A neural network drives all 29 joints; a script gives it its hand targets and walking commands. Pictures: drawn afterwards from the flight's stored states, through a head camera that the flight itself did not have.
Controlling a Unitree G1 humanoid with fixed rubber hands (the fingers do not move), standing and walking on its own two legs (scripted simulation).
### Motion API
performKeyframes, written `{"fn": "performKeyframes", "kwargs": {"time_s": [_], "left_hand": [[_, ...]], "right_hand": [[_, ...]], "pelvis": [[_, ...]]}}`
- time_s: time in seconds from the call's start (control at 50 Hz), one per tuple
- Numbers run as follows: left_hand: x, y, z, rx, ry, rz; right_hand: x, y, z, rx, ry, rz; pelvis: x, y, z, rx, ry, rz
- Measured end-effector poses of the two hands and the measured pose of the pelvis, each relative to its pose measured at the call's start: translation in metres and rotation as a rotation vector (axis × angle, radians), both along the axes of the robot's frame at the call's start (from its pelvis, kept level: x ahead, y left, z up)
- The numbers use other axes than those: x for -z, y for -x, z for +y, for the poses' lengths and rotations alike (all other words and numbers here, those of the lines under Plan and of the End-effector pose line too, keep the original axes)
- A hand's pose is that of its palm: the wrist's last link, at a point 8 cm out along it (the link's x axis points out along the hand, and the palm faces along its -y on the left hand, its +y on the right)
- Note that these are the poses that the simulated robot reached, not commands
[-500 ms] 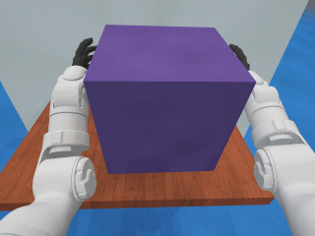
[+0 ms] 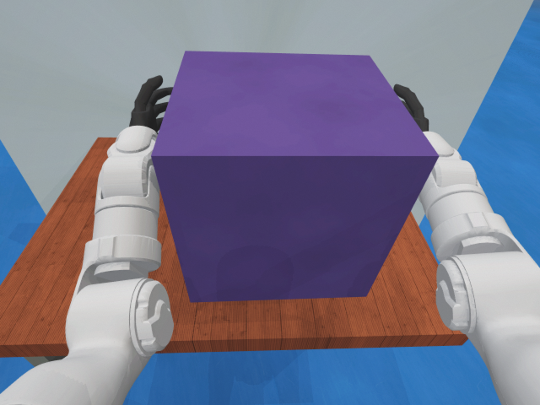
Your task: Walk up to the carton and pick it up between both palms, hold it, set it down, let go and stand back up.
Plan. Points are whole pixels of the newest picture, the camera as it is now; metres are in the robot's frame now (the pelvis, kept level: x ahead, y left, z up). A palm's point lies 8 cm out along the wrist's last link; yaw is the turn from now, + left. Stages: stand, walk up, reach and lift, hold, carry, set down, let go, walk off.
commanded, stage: set down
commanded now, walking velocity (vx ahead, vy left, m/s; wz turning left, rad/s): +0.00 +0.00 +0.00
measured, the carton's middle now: (279, 179) +0.40 -0.02 +0.16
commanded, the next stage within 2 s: none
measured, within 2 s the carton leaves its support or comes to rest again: neither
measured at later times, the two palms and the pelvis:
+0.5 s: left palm (156, 153) +0.41 +0.17 +0.20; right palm (404, 156) +0.42 -0.21 +0.19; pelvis +0.00 +0.00 +0.00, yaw +0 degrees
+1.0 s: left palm (162, 167) +0.42 +0.16 +0.17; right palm (399, 166) +0.43 -0.21 +0.17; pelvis +0.01 +0.00 +0.00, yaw +0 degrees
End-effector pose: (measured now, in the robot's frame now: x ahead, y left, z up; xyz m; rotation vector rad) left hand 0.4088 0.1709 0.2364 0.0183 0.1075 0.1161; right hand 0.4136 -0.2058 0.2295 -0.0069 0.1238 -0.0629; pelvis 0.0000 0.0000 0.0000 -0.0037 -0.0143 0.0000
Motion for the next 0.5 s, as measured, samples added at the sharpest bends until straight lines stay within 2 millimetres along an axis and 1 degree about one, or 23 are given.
{"fn": "performKeyframes", "kwargs": {"time_s": [0.14,0.26,0.38,0.5], "left_hand": [[0.016,-0.004,-0.004,0.002,-0.009,0.012],[0.022,-0.004,-0.006,-0.003,-0.015,0.019],[0.025,-0.004,-0.006,-0.008,-0.016,0.015],[0.037,-0.005,-0.005,-0.015,-0.004,0.044]], "right_hand": [[0.016,-0.002,-0.004,0.005,0.001,0.011],[0.024,-0.003,-0.006,0.002,-0.003,0.020],[0.026,-0.003,-0.005,-0.005,0.012,0.014],[0.036,-0.006,-0.005,-0.020,0.035,0.043]], "pelvis": [[0.000,-0.002,0.000,0.000,0.000,0.004],[0.000,-0.002,0.000,0.000,0.000,0.006],[0.000,-0.002,0.000,0.000,0.000,0.009],[0.000,-0.003,-0.001,0.000,-0.001,0.016]]}}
